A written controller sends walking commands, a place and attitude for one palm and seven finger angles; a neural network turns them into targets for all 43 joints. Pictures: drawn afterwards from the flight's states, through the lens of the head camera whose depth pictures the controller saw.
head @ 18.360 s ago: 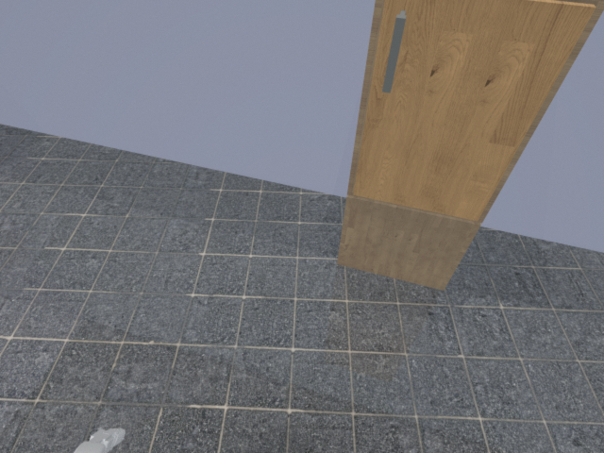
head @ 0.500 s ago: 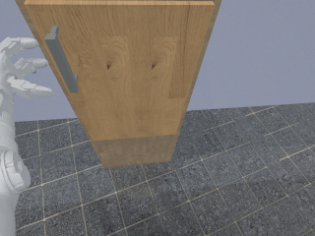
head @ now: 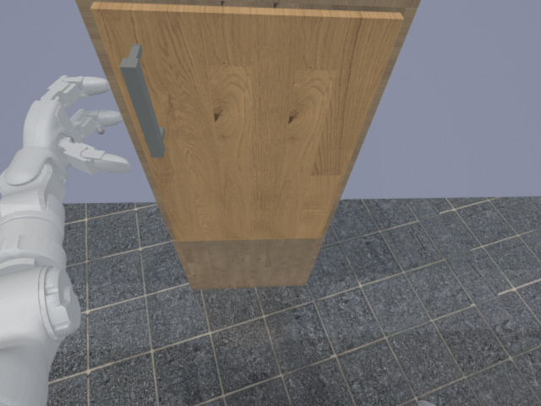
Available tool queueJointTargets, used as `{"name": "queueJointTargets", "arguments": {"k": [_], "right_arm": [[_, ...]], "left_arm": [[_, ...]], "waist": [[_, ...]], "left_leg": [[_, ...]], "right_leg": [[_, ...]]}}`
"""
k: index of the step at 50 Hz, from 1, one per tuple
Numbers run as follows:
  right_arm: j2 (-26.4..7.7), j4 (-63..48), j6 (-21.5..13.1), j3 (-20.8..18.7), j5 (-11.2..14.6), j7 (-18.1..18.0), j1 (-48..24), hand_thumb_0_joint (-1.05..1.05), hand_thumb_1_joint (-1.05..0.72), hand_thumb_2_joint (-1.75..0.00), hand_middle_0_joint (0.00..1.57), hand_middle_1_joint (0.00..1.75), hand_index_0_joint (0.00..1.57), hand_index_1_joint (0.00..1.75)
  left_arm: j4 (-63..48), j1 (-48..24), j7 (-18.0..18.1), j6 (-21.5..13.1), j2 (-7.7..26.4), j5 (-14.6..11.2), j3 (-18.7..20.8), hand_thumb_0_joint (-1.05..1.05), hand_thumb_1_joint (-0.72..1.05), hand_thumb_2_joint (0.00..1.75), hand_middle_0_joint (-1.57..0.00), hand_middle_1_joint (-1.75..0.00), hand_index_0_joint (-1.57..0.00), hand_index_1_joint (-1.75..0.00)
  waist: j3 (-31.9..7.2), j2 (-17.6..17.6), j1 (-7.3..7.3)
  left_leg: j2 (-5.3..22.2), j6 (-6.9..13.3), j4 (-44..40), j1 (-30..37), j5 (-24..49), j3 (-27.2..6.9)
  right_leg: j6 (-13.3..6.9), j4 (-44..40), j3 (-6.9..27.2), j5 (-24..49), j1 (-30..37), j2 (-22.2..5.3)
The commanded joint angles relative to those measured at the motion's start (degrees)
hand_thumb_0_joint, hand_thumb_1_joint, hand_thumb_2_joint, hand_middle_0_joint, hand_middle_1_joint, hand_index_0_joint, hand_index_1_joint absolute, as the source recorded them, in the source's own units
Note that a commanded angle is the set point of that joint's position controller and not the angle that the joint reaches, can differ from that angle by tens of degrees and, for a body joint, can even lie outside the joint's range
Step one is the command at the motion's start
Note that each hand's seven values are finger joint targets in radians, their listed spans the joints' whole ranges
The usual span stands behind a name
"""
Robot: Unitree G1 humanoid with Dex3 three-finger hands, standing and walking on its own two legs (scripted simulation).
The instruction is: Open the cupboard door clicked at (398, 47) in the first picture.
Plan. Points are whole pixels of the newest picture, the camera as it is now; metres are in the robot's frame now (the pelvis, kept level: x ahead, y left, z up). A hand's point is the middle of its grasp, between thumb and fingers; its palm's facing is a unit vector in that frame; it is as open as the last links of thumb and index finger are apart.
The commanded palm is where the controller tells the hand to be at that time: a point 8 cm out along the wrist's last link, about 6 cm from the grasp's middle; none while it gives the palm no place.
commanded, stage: move the hooked fingers beside the handle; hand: left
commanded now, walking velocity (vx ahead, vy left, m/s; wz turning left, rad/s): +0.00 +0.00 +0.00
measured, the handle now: (148, 105) +0.52 +0.17 +0.14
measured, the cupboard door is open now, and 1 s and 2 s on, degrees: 0 0 0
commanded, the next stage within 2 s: slide the fingers in behind the handle in 1.50 s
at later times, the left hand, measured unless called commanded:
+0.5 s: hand (105, 122) +0.48 +0.22 +0.14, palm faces +0.02 -1.00 +0.02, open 14.0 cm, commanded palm +0.45 +0.28 +0.14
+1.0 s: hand (107, 121) +0.48 +0.22 +0.15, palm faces +0.02 -1.00 +0.03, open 14.0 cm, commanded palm +0.45 +0.27 +0.14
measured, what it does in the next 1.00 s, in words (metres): stands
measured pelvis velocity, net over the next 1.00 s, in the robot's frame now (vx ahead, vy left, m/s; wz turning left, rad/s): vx -0.01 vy -0.01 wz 0.00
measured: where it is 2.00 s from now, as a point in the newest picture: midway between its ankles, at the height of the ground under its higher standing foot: outside the picture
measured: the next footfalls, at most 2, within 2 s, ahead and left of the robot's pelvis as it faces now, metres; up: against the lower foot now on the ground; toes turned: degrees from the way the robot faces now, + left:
none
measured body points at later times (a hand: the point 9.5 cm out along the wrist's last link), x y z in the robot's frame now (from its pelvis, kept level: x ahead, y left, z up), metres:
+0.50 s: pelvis -0.01 +0.00 +0.00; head +0.06 +0.02 +0.44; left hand +0.47 +0.27 +0.14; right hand -0.01 -0.27 -0.11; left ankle -0.01 +0.06 -0.72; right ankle -0.02 -0.11 -0.72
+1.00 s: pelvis -0.01 -0.01 +0.00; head +0.06 +0.01 +0.44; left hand +0.47 +0.27 +0.15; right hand +0.03 -0.28 -0.11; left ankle -0.01 +0.06 -0.72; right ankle -0.02 -0.11 -0.72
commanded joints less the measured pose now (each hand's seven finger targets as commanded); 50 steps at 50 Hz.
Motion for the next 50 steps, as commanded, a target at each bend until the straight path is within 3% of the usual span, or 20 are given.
{"name": "queueJointTargets", "arguments": {"k": [1,4,7,10,12,15,16,18,21,24,29,32,36,38,39,41,42,45,47,50], "right_arm": [[-10.2,-2.2,-1.5,-4.3,-0.4,-0.5,8.2,0.00,-0.90,-0.90,0.20,0.30,0.20,0.30],[-10.4,-1.4,-1.5,-4.4,-0.2,-0.5,8.4,0.00,-0.90,-0.90,0.20,0.30,0.20,0.30],[-10.4,-1.1,-1.1,-4.1,0.1,-0.8,8.7,0.00,-0.90,-0.90,0.20,0.30,0.20,0.30],[-10.9,-1.1,-1.0,-4.2,0.0,-0.8,9.2,0.00,-0.90,-0.90,0.20,0.30,0.20,0.30],[-10.9,-1.6,-1.2,-4.2,-0.1,-1.0,9.5,0.00,-0.90,-0.90,0.20,0.30,0.20,0.30],[-11.0,-1.8,-1.6,-4.7,-0.5,-0.7,9.9,0.00,-0.90,-0.90,0.20,0.30,0.20,0.30],[-10.9,-1.6,-1.7,-4.7,-0.6,-0.6,9.8,0.00,-0.90,-0.90,0.20,0.30,0.20,0.30],[-11.0,-1.0,-1.8,-4.7,-0.6,-0.6,10.0,0.00,-0.90,-0.90,0.20,0.30,0.20,0.30],[-11.0,-0.6,-1.7,-4.3,-0.4,-0.7,9.9,0.00,-0.90,-0.90,0.20,0.30,0.20,0.30],[-11.1,-1.0,-1.6,-4.0,-0.2,-1.0,9.8,0.00,-0.90,-0.90,0.20,0.30,0.20,0.30],[-10.9,-2.3,-1.8,-4.3,-0.2,-1.0,10.0,0.00,-0.90,-0.90,0.20,0.30,0.20,0.30],[-10.7,-2.0,-1.8,-4.3,0.2,-1.2,9.7,0.00,-0.90,-0.90,0.20,0.30,0.20,0.30],[-11.1,-1.5,-1.8,-4.2,0.3,-1.3,9.5,0.00,-0.90,-0.90,0.20,0.30,0.20,0.30],[-10.9,-1.4,-1.8,-4.2,0.2,-1.4,9.4,0.00,-0.90,-0.90,0.20,0.30,0.20,0.30],[-10.7,-1.4,-2.0,-4.0,0.2,-1.3,9.0,0.00,-0.90,-0.90,0.20,0.30,0.20,0.30],[-10.6,-1.4,-2.4,-4.2,-0.1,-1.1,9.2,0.00,-0.90,-0.90,0.20,0.30,0.20,0.30],[-10.7,-1.3,-2.4,-4.3,-0.1,-1.1,9.6,0.00,-0.90,-0.90,0.20,0.30,0.20,0.30],[-10.7,-0.9,-2.5,-4.3,-0.1,-1.0,9.2,0.00,-0.90,-0.90,0.20,0.30,0.20,0.30],[-10.9,-0.8,-2.3,-4.2,-0.1,-1.2,9.6,0.00,-0.90,-0.90,0.20,0.30,0.20,0.30],[-10.8,-1.3,-1.8,-3.8,0.1,-1.0,9.2,0.00,-0.90,-0.90,0.20,0.30,0.20,0.30]], "left_arm": [[-17.8,-31.6,1.8,-8.5,18.8,-0.6,3.9,0.00,-0.50,0.30,-0.30,-1.20,-0.30,-1.20],[-13.9,-29.2,0.3,-7.8,16.6,-1.5,3.0,0.00,-0.50,0.30,-0.30,-1.20,-0.30,-1.20],[-8.0,-27.9,-1.3,-4.6,11.8,-1.8,-1.4,0.00,-0.50,0.30,-0.30,-1.20,-0.30,-1.20],[-5.7,-26.0,-1.3,-2.6,12.6,-1.5,-1.0,0.00,-0.50,0.30,-0.30,-1.20,-0.30,-1.20],[-7.3,-27.5,-0.8,-3.4,12.1,-2.3,-1.2,0.00,-0.50,0.30,-0.30,-1.20,-0.30,-1.20],[-13.6,-29.3,0.4,-6.4,15.5,-2.5,2.3,0.00,-0.50,0.30,-0.30,-1.20,-0.30,-1.20],[-14.9,-30.7,0.8,-7.2,14.8,-2.4,1.7,0.00,-0.50,0.30,-0.30,-1.20,-0.30,-1.20],[-16.0,-32.1,1.5,-8.5,17.7,-1.9,3.8,0.00,-0.50,0.30,-0.30,-1.20,-0.30,-1.20],[-10.2,-29.7,2.4,-7.4,19.1,-0.3,4.5,0.00,-0.50,0.30,-0.30,-1.20,-0.30,-1.20],[-7.1,-29.2,2.5,-5.9,20.4,0.9,4.2,0.00,-0.50,0.30,-0.30,-1.20,-0.30,-1.20],[-11.5,-25.7,0.2,-7.2,18.5,-0.8,3.4,0.00,-0.50,0.30,-0.30,-1.20,-0.30,-1.20],[-11.2,-27.2,-1.6,-7.0,14.4,-3.0,0.5,0.00,-0.50,0.30,-0.30,-1.20,-0.30,-1.20],[-8.3,-26.5,-1.6,-4.5,15.1,-2.5,0.7,0.00,-0.50,0.30,-0.30,-1.20,-0.30,-1.20],[-9.5,-29.0,-0.6,-4.5,16.2,-1.8,0.9,0.00,-0.50,0.30,-0.30,-1.20,-0.30,-1.20],[-10.3,-30.2,-0.3,-4.7,13.9,-1.6,-1.1,0.00,-0.50,0.30,-0.30,-1.20,-0.30,-1.20],[-12.9,-31.5,0.5,-5.8,13.6,-1.6,-0.8,0.00,-0.50,0.30,-0.30,-1.20,-0.30,-1.20],[-13.3,-31.4,0.9,-6.5,14.8,-2.0,0.5,0.00,-0.50,0.30,-0.30,-1.20,-0.30,-1.20],[-13.8,-33.1,1.2,-7.4,15.5,-2.1,1.4,0.00,-0.50,0.30,-0.30,-1.20,-0.30,-1.20],[-11.8,-31.4,1.4,-7.2,18.9,-1.8,3.9,0.00,-0.50,0.30,-0.30,-1.20,-0.30,-1.20],[-8.0,-27.6,1.2,-5.4,20.3,-0.4,4.4,0.00,-0.50,0.30,-0.30,-1.20,-0.30,-1.20]], "waist": [[-26.5,8.6,-0.17],[-25.8,7.3,-0.22],[-19.3,6.9,-1.33],[-15.8,5.1,-1.00],[-16.1,3.7,-1.35],[-23.0,4.5,-0.17],[-24.1,5.1,-0.67],[-24.6,5.9,-0.34],[-19.2,5.0,-0.33],[-16.8,6.4,-0.24],[-24.1,6.4,0.40],[-20.3,3.8,-1.01],[-16.3,3.2,-1.14],[-16.7,5.4,-1.27],[-16.2,7.3,-1.81],[-19.4,7.6,-1.71],[-20.5,5.3,-1.45],[-24.0,5.3,-1.67],[-23.5,4.2,-0.94],[-21.1,4.5,0.22]], "left_leg": [[3.5,-4.1,-1.1,26.4,32.2,-8.8],[3.6,-4.0,-0.9,25.8,33.2,-8.6],[3.3,-3.6,-1.7,22.3,30.3,-8.5],[3.4,-3.4,-2.8,19.2,24.2,-8.7],[3.3,-3.2,-2.9,18.6,23.6,-8.8],[3.5,-3.6,-2.5,22.5,26.0,-9.2],[3.6,-3.7,-2.5,23.5,26.2,-9.2],[3.6,-3.8,-2.1,23.5,27.0,-9.3],[3.3,-3.3,-3.1,19.1,21.3,-8.8],[2.6,-2.7,-3.4,15.7,17.9,-7.8],[3.0,-3.0,-2.1,20.8,25.1,-7.4],[3.0,-2.3,-2.3,19.3,23.2,-7.1],[2.8,-2.0,-3.1,16.7,19.2,-7.2],[2.6,-2.1,-2.8,16.8,19.3,-7.3],[2.6,-2.3,-2.8,17.7,19.1,-7.4],[2.8,-2.6,-2.3,20.2,20.4,-8.0],[2.8,-2.4,-1.9,20.2,22.0,-8.2],[2.8,-2.5,-1.4,21.6,23.5,-8.1],[2.6,-2.2,-1.1,19.5,24.5,-7.6],[2.2,-2.1,-1.5,16.2,23.7,-6.8]], "right_leg": [[-0.3,-1.2,2.6,20.2,0.5,0.7],[-0.2,-1.6,2.5,20.8,0.7,0.9],[-0.4,-2.3,1.8,18.9,-1.5,0.7],[-0.5,-2.7,1.4,15.2,-3.4,0.7],[-0.7,-2.7,1.4,15.0,-2.6,0.6],[-0.6,-2.0,1.9,16.1,-0.6,0.9],[-0.4,-2.0,2.0,16.1,-0.7,1.0],[-0.5,-1.8,2.2,16.6,-0.3,1.1],[-0.5,-2.3,2.0,13.9,-1.0,1.0],[-0.5,-2.6,2.4,13.2,-0.4,0.6],[-0.4,-2.1,2.7,18.5,2.2,1.0],[-0.4,-2.8,2.5,18.1,1.7,1.0],[-0.3,-3.3,2.5,15.7,-0.2,0.7],[-0.3,-3.2,2.6,15.5,-0.7,0.5],[-0.3,-3.2,2.5,14.7,-2.0,0.5],[-0.3,-2.7,2.5,14.8,-2.2,0.6],[-0.5,-2.4,2.4,16.0,-0.8,0.7],[-0.2,-2.0,2.8,18.2,0.7,0.8],[-0.2,-1.7,2.9,19.8,2.4,0.6],[-0.1,-1.7,3.1,21.0,3.6,0.4]]}}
